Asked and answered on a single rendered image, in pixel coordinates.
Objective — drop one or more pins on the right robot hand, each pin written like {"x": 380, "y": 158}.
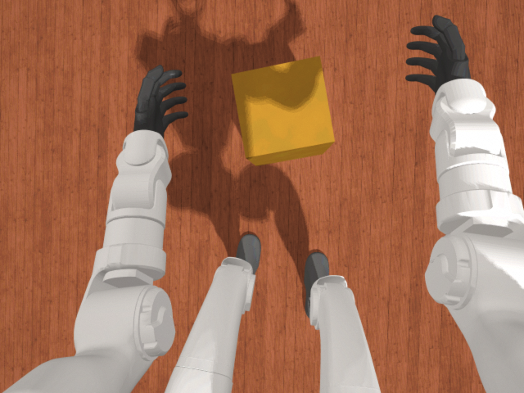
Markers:
{"x": 451, "y": 60}

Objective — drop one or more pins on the left robot thigh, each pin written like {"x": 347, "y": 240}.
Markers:
{"x": 207, "y": 360}

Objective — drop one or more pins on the left robot hand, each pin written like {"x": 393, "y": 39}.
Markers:
{"x": 150, "y": 110}

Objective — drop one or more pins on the right robot foot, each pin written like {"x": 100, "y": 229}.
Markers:
{"x": 316, "y": 266}

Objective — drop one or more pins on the robot left forearm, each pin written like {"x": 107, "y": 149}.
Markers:
{"x": 132, "y": 253}

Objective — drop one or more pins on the right robot upper arm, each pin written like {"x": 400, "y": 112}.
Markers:
{"x": 480, "y": 279}

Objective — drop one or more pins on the left robot upper arm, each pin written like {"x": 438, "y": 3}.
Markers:
{"x": 119, "y": 333}

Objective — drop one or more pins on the carton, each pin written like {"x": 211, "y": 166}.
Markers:
{"x": 283, "y": 111}

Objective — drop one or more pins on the robot right forearm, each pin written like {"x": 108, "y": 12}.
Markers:
{"x": 471, "y": 165}

